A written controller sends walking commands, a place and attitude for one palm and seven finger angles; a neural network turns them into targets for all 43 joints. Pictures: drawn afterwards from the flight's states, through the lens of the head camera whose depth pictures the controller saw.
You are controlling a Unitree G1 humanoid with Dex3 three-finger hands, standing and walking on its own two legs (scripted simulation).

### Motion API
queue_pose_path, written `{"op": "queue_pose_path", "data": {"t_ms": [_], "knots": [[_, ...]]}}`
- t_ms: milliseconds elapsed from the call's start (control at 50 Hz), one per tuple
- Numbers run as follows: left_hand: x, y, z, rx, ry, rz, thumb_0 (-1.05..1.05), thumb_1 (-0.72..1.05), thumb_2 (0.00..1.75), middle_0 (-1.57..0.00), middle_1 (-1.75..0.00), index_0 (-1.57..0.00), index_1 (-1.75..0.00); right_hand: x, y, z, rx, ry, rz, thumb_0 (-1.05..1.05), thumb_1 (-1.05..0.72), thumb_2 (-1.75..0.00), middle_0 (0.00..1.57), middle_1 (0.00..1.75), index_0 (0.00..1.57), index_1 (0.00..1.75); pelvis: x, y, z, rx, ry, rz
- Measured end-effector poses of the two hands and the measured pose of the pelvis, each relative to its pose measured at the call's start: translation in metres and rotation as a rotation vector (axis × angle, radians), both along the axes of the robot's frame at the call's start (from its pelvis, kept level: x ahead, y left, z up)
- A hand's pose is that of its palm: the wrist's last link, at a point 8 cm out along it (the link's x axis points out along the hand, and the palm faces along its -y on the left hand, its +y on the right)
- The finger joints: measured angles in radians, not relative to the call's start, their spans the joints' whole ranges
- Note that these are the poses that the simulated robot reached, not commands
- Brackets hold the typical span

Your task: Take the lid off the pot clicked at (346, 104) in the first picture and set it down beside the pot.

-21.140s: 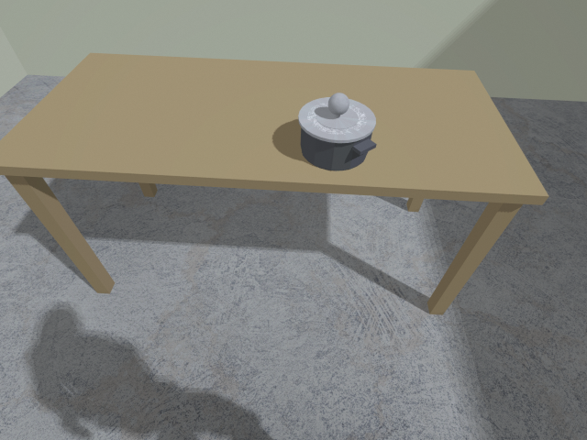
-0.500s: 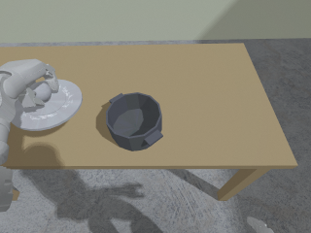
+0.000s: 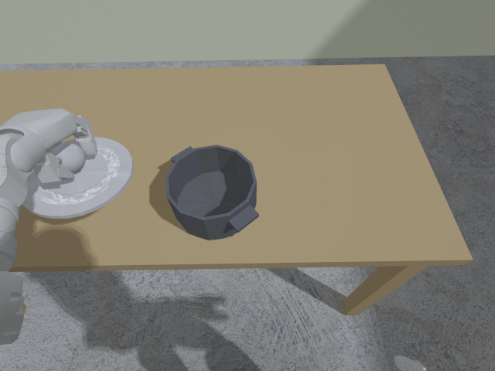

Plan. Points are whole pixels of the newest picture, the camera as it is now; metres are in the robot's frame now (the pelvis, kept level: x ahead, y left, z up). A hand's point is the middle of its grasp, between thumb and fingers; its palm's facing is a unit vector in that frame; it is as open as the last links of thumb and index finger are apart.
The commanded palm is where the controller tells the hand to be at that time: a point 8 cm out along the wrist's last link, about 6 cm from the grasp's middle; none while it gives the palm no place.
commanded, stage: lower the lid onto the table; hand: left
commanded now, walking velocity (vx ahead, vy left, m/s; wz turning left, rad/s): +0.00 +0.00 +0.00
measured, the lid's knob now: (68, 157) +0.44 +0.31 +0.08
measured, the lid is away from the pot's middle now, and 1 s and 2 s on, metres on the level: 0.23 0.24 0.24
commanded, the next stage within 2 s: none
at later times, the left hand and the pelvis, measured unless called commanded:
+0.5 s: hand (72, 169) +0.42 +0.30 +0.07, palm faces -0.43 -0.07 -0.90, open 7.9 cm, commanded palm +0.43 +0.31 +0.13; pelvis +0.00 +0.00 +0.00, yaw -1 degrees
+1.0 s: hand (72, 184) +0.41 +0.32 +0.04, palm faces -0.47 -0.08 -0.88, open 7.9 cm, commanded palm +0.44 +0.32 +0.10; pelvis -0.01 +0.00 -0.01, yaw -1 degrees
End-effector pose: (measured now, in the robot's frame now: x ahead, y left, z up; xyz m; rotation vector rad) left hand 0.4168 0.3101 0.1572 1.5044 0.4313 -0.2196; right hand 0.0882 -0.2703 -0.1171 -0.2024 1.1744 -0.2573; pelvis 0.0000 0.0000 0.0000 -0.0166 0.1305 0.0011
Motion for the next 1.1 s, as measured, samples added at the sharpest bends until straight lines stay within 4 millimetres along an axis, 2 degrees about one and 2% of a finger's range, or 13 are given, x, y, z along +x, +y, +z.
{"op": "queue_pose_path", "data": {"t_ms": [160,340,840,1100], "knots": [[0.004,-0.006,-0.013,0.007,0.026,-0.014,0.0,0.18,0.8,-0.66,-0.91,-0.67,-0.91,-0.004,0.0,-0.001,-0.006,0.009,-0.007,0.01,-0.91,-0.9,0.2,0.3,0.2,0.3,-0.001,0.001,-0.001,0.0,0.008,-0.003],[0.009,-0.01,-0.018,0.0,0.006,-0.017,0.0,0.18,0.8,-0.66,-0.91,-0.67,-0.91,-0.013,-0.003,-0.001,-0.009,0.015,-0.033,0.01,-0.91,-0.9,0.2,0.3,0.2,0.3,0.001,0.0,-0.001,0.001,0.017,-0.012],[-0.003,0.004,-0.053,-0.015,0.078,0.007,0.0,0.18,0.8,-0.66,-0.91,-0.67,-0.91,-0.031,-0.014,-0.001,-0.062,0.055,-0.059,0.01,-0.91,-0.9,0.2,0.3,0.2,0.3,-0.004,-0.001,-0.006,-0.006,0.043,-0.015],[0.003,0.007,-0.067,-0.003,0.097,0.0,0.0,0.18,0.8,-0.66,-0.91,-0.67,-0.91,-0.056,-0.009,-0.004,-0.074,0.1,-0.09,0.01,-0.91,-0.9,0.2,0.3,0.2,0.3,-0.007,0.005,-0.01,-0.01,0.069,-0.025]]}}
